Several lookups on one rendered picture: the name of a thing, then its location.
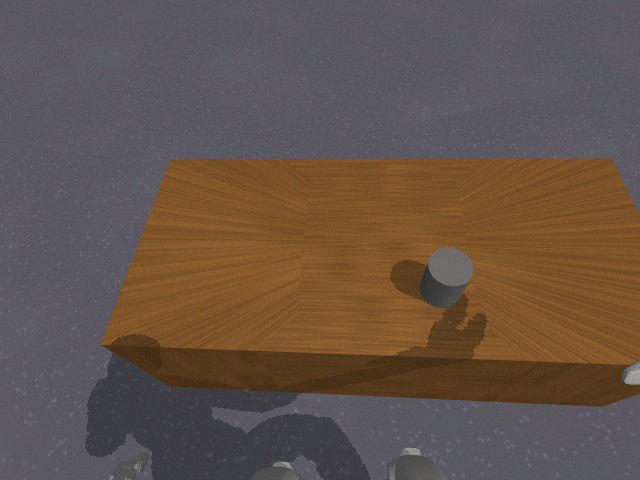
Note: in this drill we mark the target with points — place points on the right robot hand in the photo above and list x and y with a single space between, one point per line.
631 374

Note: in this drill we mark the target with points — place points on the left robot hand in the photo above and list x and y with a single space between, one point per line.
131 469

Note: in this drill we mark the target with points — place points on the can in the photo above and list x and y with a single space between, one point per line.
446 276

